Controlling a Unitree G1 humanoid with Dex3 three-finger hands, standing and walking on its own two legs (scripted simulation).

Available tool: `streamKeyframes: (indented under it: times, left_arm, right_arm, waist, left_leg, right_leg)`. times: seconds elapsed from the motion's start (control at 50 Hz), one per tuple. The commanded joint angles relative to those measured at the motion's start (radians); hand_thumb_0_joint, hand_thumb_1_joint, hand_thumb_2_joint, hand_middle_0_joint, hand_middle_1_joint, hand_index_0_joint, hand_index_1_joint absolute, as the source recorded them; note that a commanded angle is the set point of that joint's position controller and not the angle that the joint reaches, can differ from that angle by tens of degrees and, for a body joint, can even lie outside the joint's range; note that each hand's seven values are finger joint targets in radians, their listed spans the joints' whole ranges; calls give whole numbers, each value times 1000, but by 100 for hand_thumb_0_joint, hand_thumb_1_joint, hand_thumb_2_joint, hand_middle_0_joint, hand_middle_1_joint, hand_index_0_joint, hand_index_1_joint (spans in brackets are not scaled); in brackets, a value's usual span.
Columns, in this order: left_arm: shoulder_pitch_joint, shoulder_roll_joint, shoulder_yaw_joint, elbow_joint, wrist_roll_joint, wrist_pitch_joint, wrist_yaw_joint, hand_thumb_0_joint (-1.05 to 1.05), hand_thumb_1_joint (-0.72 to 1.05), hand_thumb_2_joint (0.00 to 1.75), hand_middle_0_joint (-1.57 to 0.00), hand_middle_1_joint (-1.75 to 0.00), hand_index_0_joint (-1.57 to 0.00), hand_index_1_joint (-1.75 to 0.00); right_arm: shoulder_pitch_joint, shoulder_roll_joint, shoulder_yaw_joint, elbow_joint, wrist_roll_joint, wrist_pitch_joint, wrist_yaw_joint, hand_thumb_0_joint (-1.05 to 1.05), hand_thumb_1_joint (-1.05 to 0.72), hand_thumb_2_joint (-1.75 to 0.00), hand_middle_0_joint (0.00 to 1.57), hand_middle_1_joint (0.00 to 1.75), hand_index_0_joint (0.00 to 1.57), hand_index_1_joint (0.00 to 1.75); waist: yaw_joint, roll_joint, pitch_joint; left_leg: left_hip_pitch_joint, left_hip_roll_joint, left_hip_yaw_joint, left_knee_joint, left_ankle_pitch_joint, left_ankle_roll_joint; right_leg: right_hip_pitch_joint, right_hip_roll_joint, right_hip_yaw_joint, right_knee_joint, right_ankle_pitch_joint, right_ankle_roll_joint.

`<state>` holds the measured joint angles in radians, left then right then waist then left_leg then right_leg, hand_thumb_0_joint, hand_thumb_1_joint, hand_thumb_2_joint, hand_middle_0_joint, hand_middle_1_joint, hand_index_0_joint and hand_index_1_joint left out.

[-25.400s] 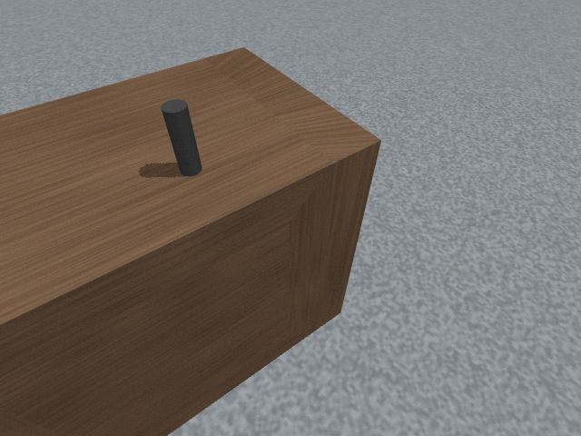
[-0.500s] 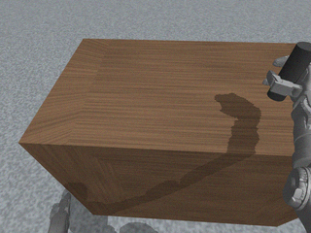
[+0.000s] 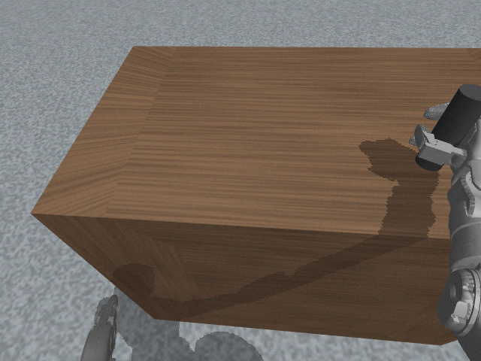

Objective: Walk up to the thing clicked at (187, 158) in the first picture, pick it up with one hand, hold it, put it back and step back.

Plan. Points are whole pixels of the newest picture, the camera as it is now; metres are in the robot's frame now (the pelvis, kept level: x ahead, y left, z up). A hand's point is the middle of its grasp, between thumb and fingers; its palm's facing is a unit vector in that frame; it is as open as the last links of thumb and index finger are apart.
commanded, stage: lower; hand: right
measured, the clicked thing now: (449, 131) +0.45 -0.29 +0.14
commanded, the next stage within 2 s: loosen in 0.62 s
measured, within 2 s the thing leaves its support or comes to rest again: rests again in 0.48 s
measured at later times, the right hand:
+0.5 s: hand (427, 148) +0.46 -0.28 +0.10, palm faces +0.35 +0.94 +0.01, open 5.4 cm
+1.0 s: hand (426, 148) +0.46 -0.28 +0.09, palm faces +0.34 +0.94 +0.03, open 6.8 cm
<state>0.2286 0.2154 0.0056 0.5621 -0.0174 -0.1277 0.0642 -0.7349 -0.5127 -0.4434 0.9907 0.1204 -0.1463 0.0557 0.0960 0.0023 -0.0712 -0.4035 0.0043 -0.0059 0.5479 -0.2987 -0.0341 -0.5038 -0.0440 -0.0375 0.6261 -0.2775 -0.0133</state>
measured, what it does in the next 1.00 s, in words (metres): stands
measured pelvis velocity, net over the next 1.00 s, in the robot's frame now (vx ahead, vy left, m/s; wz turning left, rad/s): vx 0.00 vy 0.00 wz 0.00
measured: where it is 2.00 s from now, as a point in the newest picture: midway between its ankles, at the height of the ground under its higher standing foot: outside the picture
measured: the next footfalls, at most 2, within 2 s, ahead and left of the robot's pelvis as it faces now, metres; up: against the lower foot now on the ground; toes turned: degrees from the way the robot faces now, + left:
none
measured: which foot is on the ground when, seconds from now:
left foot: down 0.00-1.00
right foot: down 0.00-1.00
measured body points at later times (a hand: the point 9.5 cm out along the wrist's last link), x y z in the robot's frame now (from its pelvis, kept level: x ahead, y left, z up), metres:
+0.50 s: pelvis -0.01 +0.00 -0.01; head +0.06 -0.02 +0.43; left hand +0.14 +0.26 -0.08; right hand +0.43 -0.33 +0.10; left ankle -0.02 +0.15 -0.73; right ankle +0.02 -0.11 -0.73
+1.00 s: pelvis +0.00 +0.00 -0.02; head +0.07 -0.02 +0.42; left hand +0.15 +0.26 -0.08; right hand +0.44 -0.33 +0.09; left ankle -0.02 +0.15 -0.73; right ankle +0.02 -0.11 -0.73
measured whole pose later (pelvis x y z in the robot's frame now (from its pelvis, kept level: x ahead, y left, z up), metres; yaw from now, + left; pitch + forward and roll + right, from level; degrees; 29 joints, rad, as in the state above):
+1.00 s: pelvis +0.00 +0.00 -0.02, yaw +0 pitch +14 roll +2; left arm 0.28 0.23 0.00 0.40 -0.01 -0.09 0.04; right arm -0.76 -0.56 -0.50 1.07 0.11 -0.25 0.10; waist 0.13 0.01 -0.11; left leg -0.59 -0.01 0.00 0.73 -0.38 -0.03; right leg -0.69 -0.06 -0.02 0.79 -0.35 -0.01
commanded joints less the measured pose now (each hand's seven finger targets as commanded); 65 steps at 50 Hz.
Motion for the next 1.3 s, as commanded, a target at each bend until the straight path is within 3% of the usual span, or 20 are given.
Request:
streamKeyframes:
  times: [0.0,0.04,0.1,0.2,0.34,0.42,0.46,0.48,0.54,0.6,0.66,0.72,0.78,0.82,0.9,0.96,1.12,1.18,1.24,1.28]
  left_arm:
    - [-25,169,84,-144,6,-43,6,0,-56,6,-6,-4,-5,-5]
    - [20,152,80,-97,7,-40,-3,0,-55,6,-6,-4,-5,-5]
    - [-83,165,75,-167,8,-46,0,0,-56,6,-6,-4,-5,-5]
    - [-50,134,47,-177,6,-42,-5,0,-56,7,-6,-5,-5,-6]
    - [-67,169,68,-220,13,-42,-3,0,-55,6,-6,-4,-5,-5]
    - [1,117,34,-197,12,-38,-6,0,-55,6,-6,-5,-5,-6]
    - [-57,159,55,-267,13,-44,-3,0,-56,6,-6,-5,-5,-6]
    - [-30,197,92,-249,15,-39,4,0,-56,6,-6,-4,-5,-6]
    - [28,129,47,-201,15,-30,-13,0,-55,6,-6,-5,-5,-6]
    - [-24,159,61,-263,21,-35,-6,0,-56,6,-6,-5,-5,-6]
    - [44,142,58,-222,16,-23,-13,0,-56,6,-6,-5,-5,-6]
    - [-45,193,80,-337,20,-30,-6,0,-56,6,-7,-5,-6,-6]
    - [84,144,64,-237,14,-11,-17,0,-52,4,-6,-5,-7,-5]
    - [-28,172,67,-372,14,-22,-13,0,-52,4,-6,-6,-7,-5]
    - [54,152,68,-298,9,-5,-20,0,-55,6,-6,-5,-6,-6]
    - [23,160,65,-347,12,-7,-21,0,-55,6,-6,-5,-6,-6]
    - [66,161,74,-323,12,4,-25,0,-54,6,-6,-5,-6,-6]
    - [25,165,71,-366,16,4,-25,0,-55,6,-6,-5,-5,-6]
    - [78,151,67,-317,16,12,-29,0,-55,6,-6,-5,-5,-6]
    - [10,149,49,-394,13,2,-26,0,-51,3,-7,-5,-7,-5]
  right_arm:
    - [-537,-375,-55,-296,2,-119,-2,0,-68,-128,138,139,138,139]
    - [-447,-263,-8,-187,12,-107,12,0,-67,-129,139,140,139,140]
    - [-552,-383,-65,-296,6,-144,4,0,-68,-128,138,139,139,139]
    - [-478,-305,-32,-192,6,-143,17,0,-69,-128,138,139,138,139]
    - [-557,-401,-77,-248,-1,-174,8,0,-69,-128,138,139,139,139]
    - [-474,-322,-46,-145,3,-170,17,0,-69,-124,136,135,136,135]
    - [-496,-346,-53,-191,1,-180,21,0,-69,-121,134,132,134,132]
    - [-549,-430,-95,-242,-3,-190,15,0,-68,-121,135,133,135,133]
    - [-477,-320,-49,-150,1,-183,26,0,-69,-124,136,134,135,135]
    - [-548,-391,-77,-206,-7,-201,20,0,-69,-119,132,130,132,130]
    - [-414,-305,-55,-53,-1,-183,34,0,-68,-121,133,132,133,132]
    - [-509,-390,-85,-166,-11,-198,29,0,-59,-108,135,124,135,124]
    - [-408,-299,-52,-73,-1,-180,43,0,-39,-84,124,100,122,100]
    - [-519,-373,-79,-207,-2,-198,37,0,-29,-68,119,87,116,87]
    - [-433,-312,-64,-114,3,-175,42,0,0,-40,102,67,100,68]
    - [-488,-360,-82,-188,-3,-182,39,0,12,-25,89,53,87,53]
    - [-414,-304,-66,-114,-6,-165,36,0,18,-20,54,34,52,34]
    - [-490,-362,-90,-181,-9,-180,32,0,20,-18,45,29,43,29]
    - [-448,-303,-60,-108,-12,-168,36,0,18,-20,38,26,37,26]
    - [-501,-334,-64,-208,-10,-183,42,0,25,-27,31,29,31,29]
  waist:
    - [-1,-176,-452]
    - [14,-146,-372]
    - [-7,-157,-441]
    - [9,-149,-429]
    - [10,-157,-441]
    - [25,-140,-407]
    - [20,-138,-476]
    - [26,-156,-502]
    - [24,-174,-403]
    - [28,-175,-480]
    - [39,-139,-379]
    - [33,-136,-497]
    - [35,-140,-402]
    - [29,-133,-516]
    - [28,-138,-420]
    - [22,-137,-481]
    - [20,-135,-426]
    - [10,-147,-472]
    - [25,-143,-386]
    - [15,-141,-475]
  left_leg:
    - [-7,-37,31,-15,340,39]
    - [-47,-44,37,-14,307,40]
    - [-13,-39,32,-5,293,42]
    - [-44,-42,33,12,276,41]
    - [-61,-42,31,28,223,43]
    - [-73,-43,32,42,240,37]
    - [-71,-41,30,61,271,35]
    - [-88,-42,28,64,279,37]
    - [-131,-46,35,64,230,42]
    - [-104,-43,30,85,253,41]
    - [-141,-42,28,82,229,39]
    - [-111,-39,25,96,247,35]
    - [-156,-44,34,104,243,38]
    - [-121,-43,34,114,280,38]
    - [-156,-45,38,112,251,41]
    - [-129,-42,34,116,283,38]
    - [-157,-43,39,122,245,41]
    - [-132,-41,37,126,259,43]
    - [-175,-45,39,119,201,46]
    - [-154,-45,40,122,220,44]
  right_leg:
    - [382,5,35,-1,436,8]
    - [346,1,40,-5,415,10]
    - [327,2,37,3,356,8]
    - [309,4,39,13,334,8]
    - [262,5,38,21,236,7]
    - [232,10,38,42,244,3]
    - [259,9,42,58,296,2]
    - [283,6,42,67,320,3]
    - [246,3,47,66,298,8]
    - [231,7,45,79,281,6]
    - [176,11,42,82,235,2]
    - [209,11,42,94,244,-3]
    - [189,10,47,97,272,2]
    - [238,4,50,108,329,5]
    - [206,5,47,102,316,6]
    - [228,5,45,117,342,3]
    - [200,6,47,109,301,6]
    - [205,4,48,115,329,9]
    - [170,3,49,97,252,10]
    - [217,-1,51,104,284,10]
